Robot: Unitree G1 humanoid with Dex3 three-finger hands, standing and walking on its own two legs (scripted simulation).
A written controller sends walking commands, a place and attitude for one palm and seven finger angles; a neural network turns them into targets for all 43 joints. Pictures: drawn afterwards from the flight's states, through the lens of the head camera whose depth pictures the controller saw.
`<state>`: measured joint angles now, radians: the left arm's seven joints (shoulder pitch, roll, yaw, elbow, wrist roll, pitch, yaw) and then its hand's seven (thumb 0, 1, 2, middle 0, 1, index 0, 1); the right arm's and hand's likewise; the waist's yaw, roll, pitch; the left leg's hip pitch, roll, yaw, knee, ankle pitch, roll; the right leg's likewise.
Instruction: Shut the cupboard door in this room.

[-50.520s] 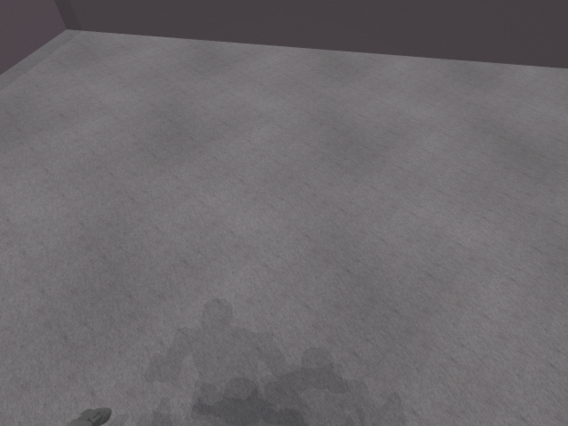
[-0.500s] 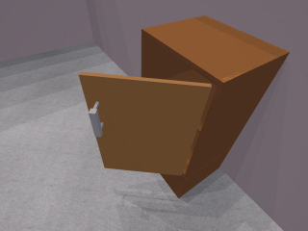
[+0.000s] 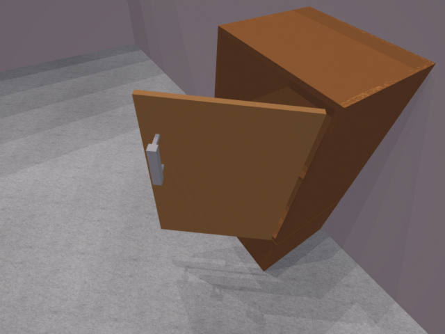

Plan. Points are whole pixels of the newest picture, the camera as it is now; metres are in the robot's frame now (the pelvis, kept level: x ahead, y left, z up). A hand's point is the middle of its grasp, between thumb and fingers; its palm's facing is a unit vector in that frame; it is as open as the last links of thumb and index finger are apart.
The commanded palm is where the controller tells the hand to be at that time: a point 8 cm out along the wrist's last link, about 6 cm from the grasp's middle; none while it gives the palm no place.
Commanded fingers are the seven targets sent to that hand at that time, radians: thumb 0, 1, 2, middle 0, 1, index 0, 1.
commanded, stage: come to a stop and stand still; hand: left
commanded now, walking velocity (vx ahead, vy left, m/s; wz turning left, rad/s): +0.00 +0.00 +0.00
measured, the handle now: (157, 159) +0.51 +0.20 -0.04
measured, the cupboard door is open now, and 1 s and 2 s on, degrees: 50 50 50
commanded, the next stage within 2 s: look again from close up in 0.30 s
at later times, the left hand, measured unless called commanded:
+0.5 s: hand out of the picture -0.06 +0.16 -0.18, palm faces +0.04 -0.99 -0.15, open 7.4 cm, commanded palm none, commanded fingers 0.00 0.90 0.90 -0.20 -0.30 -0.20 -0.30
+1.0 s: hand out of the picture -0.02 +0.14 -0.18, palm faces +0.02 -0.99 -0.14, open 7.4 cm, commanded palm none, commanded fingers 0.00 0.90 0.90 -0.20 -0.30 -0.20 -0.30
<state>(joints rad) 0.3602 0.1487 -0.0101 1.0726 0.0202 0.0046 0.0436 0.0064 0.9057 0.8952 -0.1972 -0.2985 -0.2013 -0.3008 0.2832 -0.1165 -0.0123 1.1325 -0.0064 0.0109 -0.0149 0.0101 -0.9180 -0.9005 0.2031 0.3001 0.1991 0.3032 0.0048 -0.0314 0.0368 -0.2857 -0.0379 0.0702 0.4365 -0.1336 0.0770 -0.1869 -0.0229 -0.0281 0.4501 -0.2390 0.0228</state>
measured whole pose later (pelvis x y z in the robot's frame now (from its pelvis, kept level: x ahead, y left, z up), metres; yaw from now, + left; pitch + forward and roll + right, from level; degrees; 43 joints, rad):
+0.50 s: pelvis +0.00 +0.01 +0.00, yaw +0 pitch -1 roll -1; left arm 0.40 0.13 -0.01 1.10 0.03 0.00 0.04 0.01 0.91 0.90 -0.20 -0.30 -0.20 -0.30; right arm 0.26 -0.14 -0.03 1.13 -0.01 0.02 -0.02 0.01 -0.93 -0.90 0.20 0.30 0.20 0.30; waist 0.01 -0.02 0.03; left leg -0.28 -0.06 0.08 0.39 -0.10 0.09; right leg -0.21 -0.05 -0.01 0.44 -0.23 0.03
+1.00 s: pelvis +0.01 -0.01 +0.00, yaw -1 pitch -1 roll +0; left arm 0.36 0.11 -0.01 1.10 0.02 -0.01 0.04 0.01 0.91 0.90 -0.20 -0.30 -0.20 -0.30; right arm 0.29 -0.11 -0.01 1.15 0.00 0.00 -0.02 0.01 -0.92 -0.90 0.20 0.30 0.20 0.30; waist 0.00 -0.02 0.02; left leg -0.26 -0.04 0.08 0.39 -0.13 0.07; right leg -0.17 -0.02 -0.02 0.43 -0.24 0.02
